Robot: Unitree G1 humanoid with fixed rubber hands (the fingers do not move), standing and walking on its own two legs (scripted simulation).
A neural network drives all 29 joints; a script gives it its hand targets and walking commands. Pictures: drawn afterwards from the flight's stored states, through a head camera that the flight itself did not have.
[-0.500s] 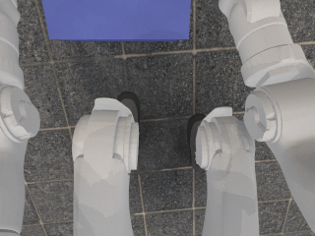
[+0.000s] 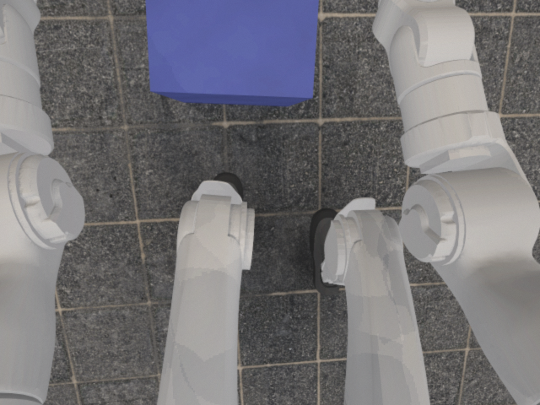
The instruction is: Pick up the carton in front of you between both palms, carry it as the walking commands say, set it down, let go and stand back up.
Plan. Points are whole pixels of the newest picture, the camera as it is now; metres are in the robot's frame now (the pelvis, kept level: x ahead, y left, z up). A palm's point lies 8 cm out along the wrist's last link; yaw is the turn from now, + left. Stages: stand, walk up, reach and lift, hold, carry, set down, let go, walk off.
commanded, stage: set down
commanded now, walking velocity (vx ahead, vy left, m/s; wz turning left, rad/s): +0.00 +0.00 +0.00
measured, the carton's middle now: (235, 35) +0.53 +0.14 -0.34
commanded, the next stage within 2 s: let go in 0.62 s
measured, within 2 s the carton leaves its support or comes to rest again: neither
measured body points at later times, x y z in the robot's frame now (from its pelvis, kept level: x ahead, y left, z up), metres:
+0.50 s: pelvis +0.03 +0.01 +0.13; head +0.36 +0.09 +0.42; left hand +0.54 +0.36 +0.01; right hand +0.59 -0.03 +0.01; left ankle +0.14 +0.12 -0.43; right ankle +0.10 -0.13 -0.43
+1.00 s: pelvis +0.08 +0.02 +0.24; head +0.35 +0.09 +0.60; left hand +0.46 +0.35 +0.12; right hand +0.52 -0.08 +0.12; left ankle +0.14 +0.12 -0.43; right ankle +0.10 -0.13 -0.43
